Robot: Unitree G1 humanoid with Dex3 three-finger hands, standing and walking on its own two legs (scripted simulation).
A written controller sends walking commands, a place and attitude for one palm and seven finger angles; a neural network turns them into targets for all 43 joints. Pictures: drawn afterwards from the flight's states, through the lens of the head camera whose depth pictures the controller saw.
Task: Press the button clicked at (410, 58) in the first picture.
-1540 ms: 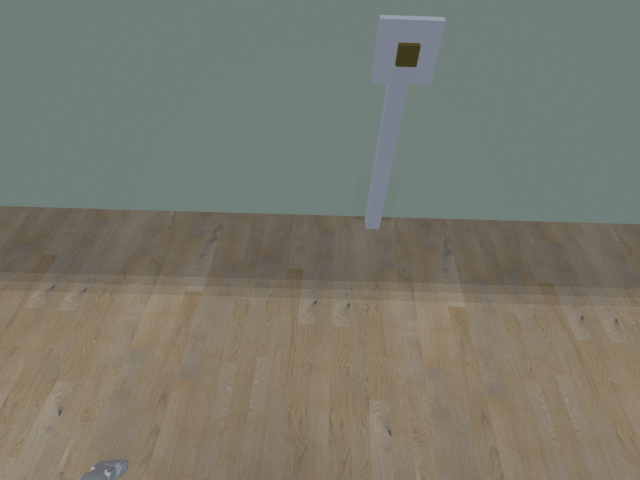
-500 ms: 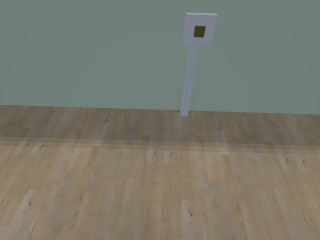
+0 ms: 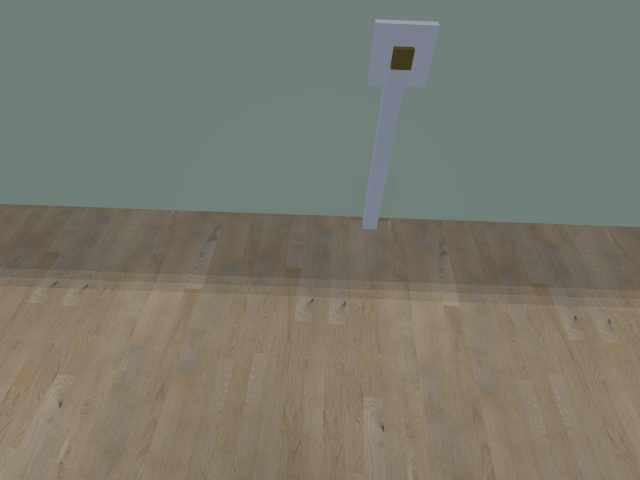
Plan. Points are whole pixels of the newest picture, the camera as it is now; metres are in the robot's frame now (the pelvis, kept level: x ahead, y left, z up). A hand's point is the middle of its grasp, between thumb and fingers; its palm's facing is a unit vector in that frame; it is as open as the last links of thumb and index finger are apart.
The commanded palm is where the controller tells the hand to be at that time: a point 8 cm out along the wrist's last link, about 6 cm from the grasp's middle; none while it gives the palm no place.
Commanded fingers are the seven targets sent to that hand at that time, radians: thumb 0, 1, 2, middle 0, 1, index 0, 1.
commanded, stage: walk to a spot facing it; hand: left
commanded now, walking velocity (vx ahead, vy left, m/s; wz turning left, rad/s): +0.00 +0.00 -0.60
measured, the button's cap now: (402, 57) +1.22 -0.16 +0.00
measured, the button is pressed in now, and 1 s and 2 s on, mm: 0 0 0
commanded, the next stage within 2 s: none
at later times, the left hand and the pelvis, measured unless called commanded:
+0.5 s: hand out of the picture +0.05 +0.16 -0.17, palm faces -0.14 -0.96 -0.24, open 7.4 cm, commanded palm none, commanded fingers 0.00 0.90 0.90 -0.20 -0.30 -0.20 -0.30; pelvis -0.01 -0.03 -0.02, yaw -12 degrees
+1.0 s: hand (211, 440) +0.21 +0.18 -0.19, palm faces -0.39 -0.90 -0.19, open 7.4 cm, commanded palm none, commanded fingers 0.00 0.90 0.90 -0.20 -0.30 -0.20 -0.30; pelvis +0.11 +0.00 -0.01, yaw -29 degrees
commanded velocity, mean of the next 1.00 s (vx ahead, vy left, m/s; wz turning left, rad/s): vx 0.20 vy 0.00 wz -0.60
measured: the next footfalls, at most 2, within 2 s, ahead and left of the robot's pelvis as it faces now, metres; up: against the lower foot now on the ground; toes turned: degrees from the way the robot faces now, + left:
left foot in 0.90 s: +0.19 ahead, +0.08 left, +0.00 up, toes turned -23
right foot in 1.40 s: +0.29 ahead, -0.27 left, +0.00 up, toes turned -52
